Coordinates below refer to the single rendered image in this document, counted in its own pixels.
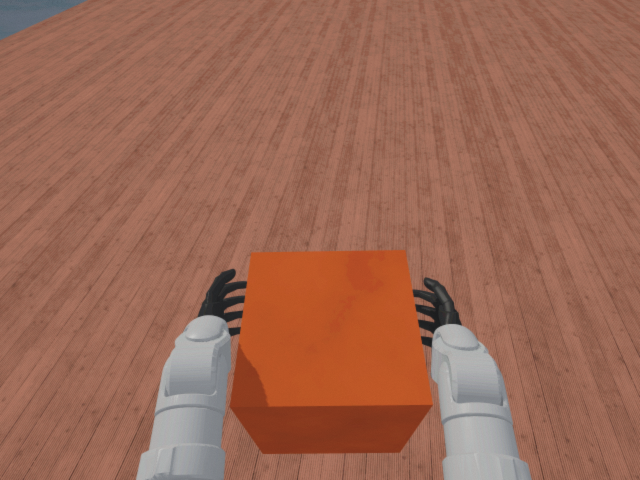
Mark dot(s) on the robot left forearm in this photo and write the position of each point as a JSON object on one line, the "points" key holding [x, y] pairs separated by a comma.
{"points": [[187, 431]]}

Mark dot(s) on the left robot hand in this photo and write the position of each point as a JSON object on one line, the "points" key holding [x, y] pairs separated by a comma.
{"points": [[215, 304]]}

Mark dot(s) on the carton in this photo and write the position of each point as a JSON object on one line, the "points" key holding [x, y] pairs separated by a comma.
{"points": [[330, 356]]}

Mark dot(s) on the right robot hand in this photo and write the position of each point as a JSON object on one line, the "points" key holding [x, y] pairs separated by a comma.
{"points": [[444, 312]]}

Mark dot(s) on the robot right forearm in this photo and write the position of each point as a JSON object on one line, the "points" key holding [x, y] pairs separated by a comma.
{"points": [[475, 413]]}

